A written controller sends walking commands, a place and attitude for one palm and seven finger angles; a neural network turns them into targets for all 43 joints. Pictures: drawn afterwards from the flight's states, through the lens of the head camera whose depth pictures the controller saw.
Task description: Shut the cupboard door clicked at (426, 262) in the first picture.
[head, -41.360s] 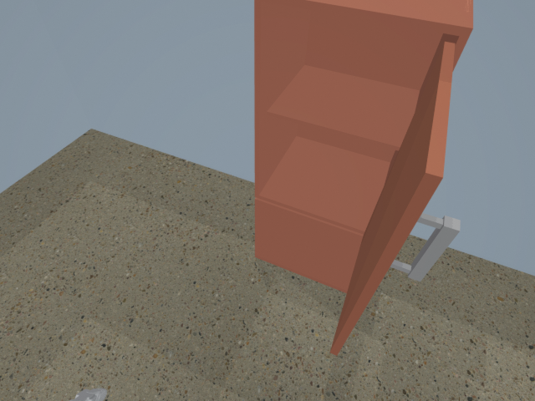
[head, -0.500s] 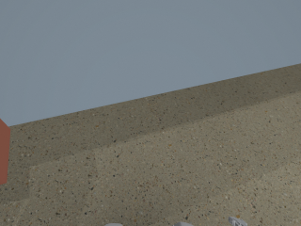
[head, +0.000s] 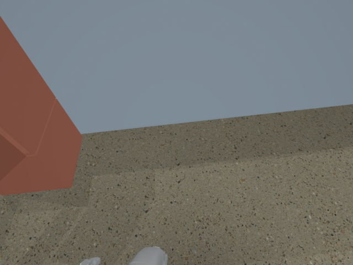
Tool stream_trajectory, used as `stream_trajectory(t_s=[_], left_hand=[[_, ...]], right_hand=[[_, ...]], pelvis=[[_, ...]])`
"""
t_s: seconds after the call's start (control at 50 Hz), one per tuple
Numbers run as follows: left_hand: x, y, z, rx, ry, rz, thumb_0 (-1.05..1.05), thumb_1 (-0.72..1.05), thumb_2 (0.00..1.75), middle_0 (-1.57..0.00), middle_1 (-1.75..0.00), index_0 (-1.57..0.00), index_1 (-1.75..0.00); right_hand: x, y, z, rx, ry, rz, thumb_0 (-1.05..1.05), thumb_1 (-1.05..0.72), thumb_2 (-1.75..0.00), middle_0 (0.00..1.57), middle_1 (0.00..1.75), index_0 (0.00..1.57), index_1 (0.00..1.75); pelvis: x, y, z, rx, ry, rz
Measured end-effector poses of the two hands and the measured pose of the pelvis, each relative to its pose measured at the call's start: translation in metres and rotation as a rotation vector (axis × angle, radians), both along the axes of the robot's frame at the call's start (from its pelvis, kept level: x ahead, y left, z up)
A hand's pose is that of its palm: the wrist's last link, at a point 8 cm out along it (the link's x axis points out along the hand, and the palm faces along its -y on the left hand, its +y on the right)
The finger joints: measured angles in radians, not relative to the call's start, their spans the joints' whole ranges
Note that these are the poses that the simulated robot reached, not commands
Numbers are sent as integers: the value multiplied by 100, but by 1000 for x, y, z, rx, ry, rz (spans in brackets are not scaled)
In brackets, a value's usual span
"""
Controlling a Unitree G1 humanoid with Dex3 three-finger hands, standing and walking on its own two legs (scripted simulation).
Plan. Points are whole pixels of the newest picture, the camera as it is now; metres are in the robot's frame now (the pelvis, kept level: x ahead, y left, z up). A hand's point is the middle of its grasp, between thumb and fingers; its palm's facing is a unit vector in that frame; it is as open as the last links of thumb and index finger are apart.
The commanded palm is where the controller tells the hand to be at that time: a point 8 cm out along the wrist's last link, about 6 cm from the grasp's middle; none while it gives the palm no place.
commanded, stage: turn to face it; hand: left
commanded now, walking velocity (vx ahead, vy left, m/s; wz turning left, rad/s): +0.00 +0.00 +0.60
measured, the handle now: out of the picture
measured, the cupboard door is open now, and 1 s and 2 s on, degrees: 57 57 57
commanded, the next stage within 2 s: take the last steps up to it in 1.74 s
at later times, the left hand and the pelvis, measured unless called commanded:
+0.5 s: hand out of the picture +0.02 +0.28 -0.16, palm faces +0.34 -0.91 -0.24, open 7.4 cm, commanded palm none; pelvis +0.00 +0.04 +0.00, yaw +18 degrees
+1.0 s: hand out of the picture -0.04 +0.20 -0.15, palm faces +0.58 -0.77 -0.25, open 7.4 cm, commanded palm none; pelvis +0.02 +0.00 +0.00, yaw +37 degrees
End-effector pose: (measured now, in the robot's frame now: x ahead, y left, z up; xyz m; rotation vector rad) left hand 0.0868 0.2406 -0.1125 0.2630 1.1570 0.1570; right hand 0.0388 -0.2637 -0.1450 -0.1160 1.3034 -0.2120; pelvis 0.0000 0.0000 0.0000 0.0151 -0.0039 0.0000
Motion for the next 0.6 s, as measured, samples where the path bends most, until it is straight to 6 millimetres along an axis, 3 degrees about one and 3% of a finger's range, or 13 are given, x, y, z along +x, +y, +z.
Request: stream_trajectory(t_s=[0.14, 0.28, 0.32, 0.46, 0.6], left_hand=[[-43, 5, -13, -47, 48, 130, 1, 91, 90, -20, -30, -20, -30], [-97, 43, -48, -83, 115, 285, 1, 91, 90, -20, -30, -20, -30], [-106, 54, -50, -76, 148, 314, 1, 91, 90, -20, -30, -20, -30], [-95, 77, -27, -59, 58, 372, 1, 91, 90, -20, -30, -20, -30], [-74, 77, -8, -24, -53, 406, 1, 91, 90, -20, -30, -20, -30]], right_hand=[[34, 8, 10, -24, 30, 132, 1, -91, -90, 19, 30, 20, 30], [104, 50, 16, -86, -92, 298, 1, -91, -90, 19, 30, 20, 30], [117, 63, 24, -94, -133, 330, 1, -91, -90, 19, 30, 20, 30], [127, 88, 39, -95, -154, 410, 0, -91, -90, 20, 30, 20, 30], [120, 87, 29, -52, -89, 457, 0, -91, -90, 20, 30, 21, 30]], pelvis=[[3, 3, 2, 15, 7, 112], [5, 31, -17, -4, 9, 202], [4, 36, -15, -9, 3, 213], [4, 43, 2, -44, -12, 287], [5, 32, 5, -43, -9, 367]])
